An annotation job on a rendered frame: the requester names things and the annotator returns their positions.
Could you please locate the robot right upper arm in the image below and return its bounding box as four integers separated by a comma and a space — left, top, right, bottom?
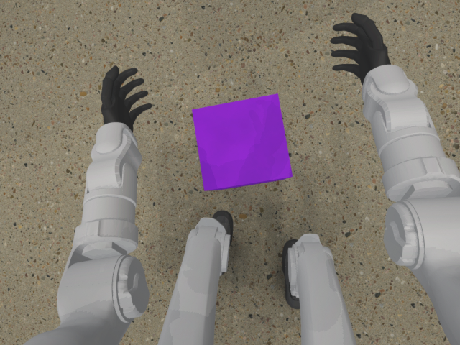
384, 196, 460, 345

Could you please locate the carton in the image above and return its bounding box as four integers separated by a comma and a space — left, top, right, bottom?
192, 93, 293, 191

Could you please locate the robot left upper arm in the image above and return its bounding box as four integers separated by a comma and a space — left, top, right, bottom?
23, 254, 150, 345

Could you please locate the left robot shin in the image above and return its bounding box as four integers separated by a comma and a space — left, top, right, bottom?
185, 218, 225, 248

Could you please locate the robot right hand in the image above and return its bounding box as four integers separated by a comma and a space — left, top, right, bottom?
331, 13, 391, 85

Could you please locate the right robot foot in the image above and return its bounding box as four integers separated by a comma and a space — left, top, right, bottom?
282, 239, 300, 309

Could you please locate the robot left forearm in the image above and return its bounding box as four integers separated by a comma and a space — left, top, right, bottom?
57, 122, 142, 318

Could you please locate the robot right forearm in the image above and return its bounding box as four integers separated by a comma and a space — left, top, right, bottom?
362, 65, 460, 202

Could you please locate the robot left hand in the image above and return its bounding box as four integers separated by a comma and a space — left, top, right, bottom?
101, 65, 152, 132

